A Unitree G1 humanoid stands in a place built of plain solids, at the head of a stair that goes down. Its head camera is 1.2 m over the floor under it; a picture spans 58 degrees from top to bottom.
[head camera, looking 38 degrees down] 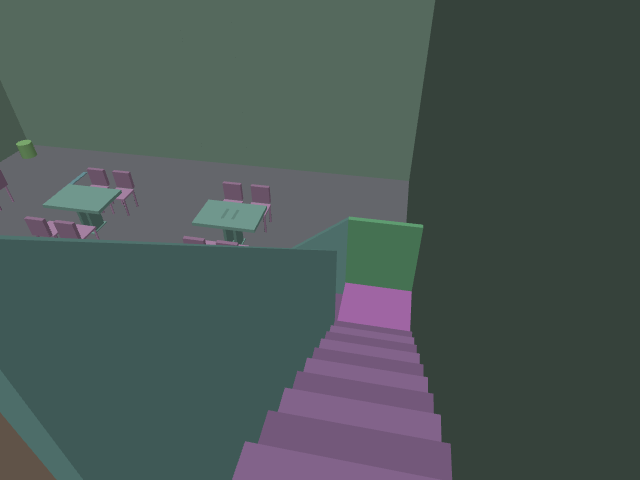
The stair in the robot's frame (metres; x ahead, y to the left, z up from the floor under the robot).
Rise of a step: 0.21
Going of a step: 0.26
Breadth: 0.81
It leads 11 degrees to the right of straight ahead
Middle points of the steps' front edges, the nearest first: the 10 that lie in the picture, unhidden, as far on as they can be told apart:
0.75 -0.11 -0.42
1.00 -0.16 -0.63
1.26 -0.21 -0.84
1.51 -0.26 -1.04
1.76 -0.31 -1.25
2.01 -0.36 -1.46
2.27 -0.41 -1.67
2.52 -0.46 -1.88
2.77 -0.51 -2.09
3.02 -0.55 -2.30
